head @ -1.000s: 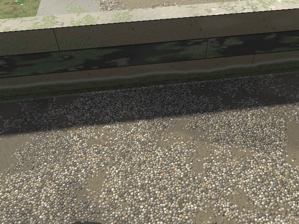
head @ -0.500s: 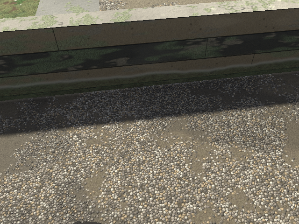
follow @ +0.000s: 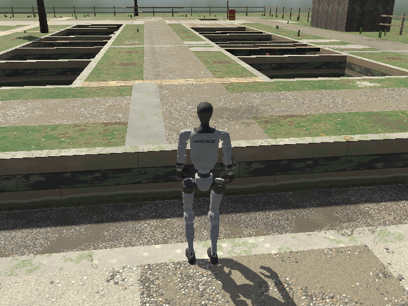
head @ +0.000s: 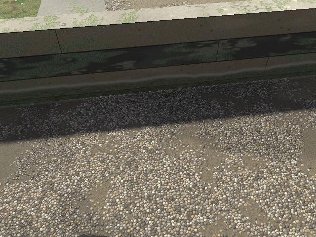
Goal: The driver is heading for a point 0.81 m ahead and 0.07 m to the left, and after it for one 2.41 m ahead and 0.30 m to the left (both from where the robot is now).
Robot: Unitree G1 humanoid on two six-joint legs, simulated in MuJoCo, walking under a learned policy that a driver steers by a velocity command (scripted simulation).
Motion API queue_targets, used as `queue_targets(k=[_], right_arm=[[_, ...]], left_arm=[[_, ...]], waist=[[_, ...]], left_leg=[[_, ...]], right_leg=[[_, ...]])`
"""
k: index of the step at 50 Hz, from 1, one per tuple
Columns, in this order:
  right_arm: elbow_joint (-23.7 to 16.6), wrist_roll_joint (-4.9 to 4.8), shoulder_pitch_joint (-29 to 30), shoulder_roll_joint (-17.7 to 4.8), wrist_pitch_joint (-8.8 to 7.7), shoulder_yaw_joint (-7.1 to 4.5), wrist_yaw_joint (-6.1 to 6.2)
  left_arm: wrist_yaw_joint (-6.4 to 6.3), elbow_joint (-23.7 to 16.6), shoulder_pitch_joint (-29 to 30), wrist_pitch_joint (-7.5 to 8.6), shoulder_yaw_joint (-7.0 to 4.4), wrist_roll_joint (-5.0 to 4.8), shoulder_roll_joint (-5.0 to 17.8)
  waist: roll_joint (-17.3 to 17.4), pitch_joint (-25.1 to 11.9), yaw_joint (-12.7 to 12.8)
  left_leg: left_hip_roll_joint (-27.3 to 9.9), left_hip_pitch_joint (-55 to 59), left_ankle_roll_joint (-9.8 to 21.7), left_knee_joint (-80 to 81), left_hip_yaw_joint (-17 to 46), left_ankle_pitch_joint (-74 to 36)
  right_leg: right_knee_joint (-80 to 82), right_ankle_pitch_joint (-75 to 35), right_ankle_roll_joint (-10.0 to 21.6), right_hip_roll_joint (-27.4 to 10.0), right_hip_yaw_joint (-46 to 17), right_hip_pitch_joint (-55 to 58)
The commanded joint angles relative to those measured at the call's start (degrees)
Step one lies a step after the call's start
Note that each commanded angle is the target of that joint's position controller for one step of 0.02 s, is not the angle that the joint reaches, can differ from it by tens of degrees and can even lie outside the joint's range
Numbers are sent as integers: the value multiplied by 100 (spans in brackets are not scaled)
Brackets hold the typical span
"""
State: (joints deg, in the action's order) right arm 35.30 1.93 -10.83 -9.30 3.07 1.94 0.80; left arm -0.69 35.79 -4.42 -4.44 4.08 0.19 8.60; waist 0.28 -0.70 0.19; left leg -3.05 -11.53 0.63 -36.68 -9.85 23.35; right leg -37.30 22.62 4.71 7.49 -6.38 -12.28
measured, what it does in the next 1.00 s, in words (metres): stands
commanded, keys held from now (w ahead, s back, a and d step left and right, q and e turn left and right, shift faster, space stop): w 0.66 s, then no key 0.34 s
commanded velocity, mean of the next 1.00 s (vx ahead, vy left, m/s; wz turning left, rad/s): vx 0.42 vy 0.00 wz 0.00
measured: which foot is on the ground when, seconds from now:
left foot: down 0.00-1.00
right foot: down 0.00-1.00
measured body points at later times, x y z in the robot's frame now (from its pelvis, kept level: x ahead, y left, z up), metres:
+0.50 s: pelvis +0.00 +0.00 +0.00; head -0.01 -0.01 +0.45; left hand +0.20 +0.19 -0.07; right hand +0.17 -0.21 -0.10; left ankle -0.04 +0.10 -0.72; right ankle -0.03 -0.08 -0.72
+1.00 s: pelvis +0.01 +0.00 +0.02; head +0.01 -0.01 +0.47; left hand +0.18 +0.19 -0.08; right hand +0.13 -0.22 -0.10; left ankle -0.04 +0.10 -0.72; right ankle -0.03 -0.08 -0.72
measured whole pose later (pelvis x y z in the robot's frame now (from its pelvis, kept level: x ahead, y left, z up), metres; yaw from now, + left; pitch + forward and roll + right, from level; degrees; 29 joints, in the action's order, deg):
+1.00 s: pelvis +0.01 +0.00 +0.02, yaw +0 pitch +0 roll +0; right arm 39.5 1.8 -13.7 -9.6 3.8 2.0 0.7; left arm 0.5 39.8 -6.6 -3.2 4.3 0.5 8.2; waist 0.4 -0.1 0.5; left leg -2.6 -6.0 0.0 -22.5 -8.7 15.9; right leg -20.8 14.0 4.9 7.1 -6.2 -5.6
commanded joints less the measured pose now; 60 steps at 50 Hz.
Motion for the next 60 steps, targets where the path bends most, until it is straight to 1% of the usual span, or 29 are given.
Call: queue_targets(k=[1,33,34,38,41,42,43,45,47,49,50,52,54,60], right_arm=[[-487,1,328,-378,-90,-102,12],[-439,0,327,-368,-85,-99,22],[-415,6,265,-369,-86,-95,20],[-256,30,17,-377,-80,-74,13],[-92,28,-144,-431,-84,-77,10],[-254,-3,248,-319,-38,-23,13],[-184,27,109,-362,-27,-41,19],[-76,17,-108,-463,-17,-84,19],[-10,-4,-156,-501,-4,-114,12],[26,-17,-160,-491,27,-127,1],[179,-41,-356,-666,-6,-195,15],[180,-58,-304,-588,-9,-182,23],[183,-62,-264,-579,-3,-189,34],[183,-58,-289,-668,39,-224,65]], left_arm=[[-9,-543,576,100,-110,1,387],[1,-553,566,111,-100,3,363],[1,-527,501,111,-97,2,349],[28,-401,369,107,-78,12,318],[58,-259,261,94,-91,41,353],[127,-379,515,143,-44,99,264],[138,-260,288,178,-55,119,259],[125,-127,153,217,-75,88,320],[119,-58,120,226,-74,61,315],[130,-3,96,219,-78,41,319],[49,63,57,180,-115,-47,441],[22,15,150,143,-122,-32,438],[28,18,131,133,-136,-30,453],[19,-15,67,94,-178,3,525]], waist=[[-85,-304,4],[-87,-291,9],[-90,-307,13],[-175,-95,1],[-174,44,8],[-79,339,105],[-11,-70,132],[15,-335,72],[38,-453,54],[11,-441,39],[-12,-544,-61],[-90,-354,-44],[-87,-258,-23],[-60,-284,21]], left_leg=[[-224,791,91,265,455,-1401],[-209,772,63,290,479,-1361],[-220,784,68,327,492,-1284],[-294,767,67,730,554,-970],[-355,845,84,1119,623,-1094],[-523,644,0,1133,705,-2372],[-547,870,-2,1172,731,-2630],[-538,1121,-18,1310,765,-2767],[-517,1257,-16,1443,790,-2715],[-513,1304,-4,1573,812,-2555],[-348,1484,25,1519,752,-1862],[-387,1341,65,1534,768,-1789],[-404,1258,92,1503,774,-1865],[-404,1103,145,1323,750,-2052]], right_leg=[[673,-2448,57,-613,-617,-731],[748,-2497,65,-628,-632,-657],[792,-2464,68,-645,-666,-637],[1197,-2427,47,-774,-863,-545],[1557,-2486,17,-858,-952,-341],[1515,-3350,-31,-907,-785,-309],[1608,-3491,-42,-954,-814,-8],[1708,-3701,-7,-991,-786,270],[1820,-3750,24,-1047,-773,416],[1938,-3645,30,-1081,-755,423],[1832,-3232,46,-1011,-823,305],[1869,-3099,55,-1028,-815,113],[1856,-3103,47,-1029,-807,25],[1632,-3280,88,-1011,-770,-22]])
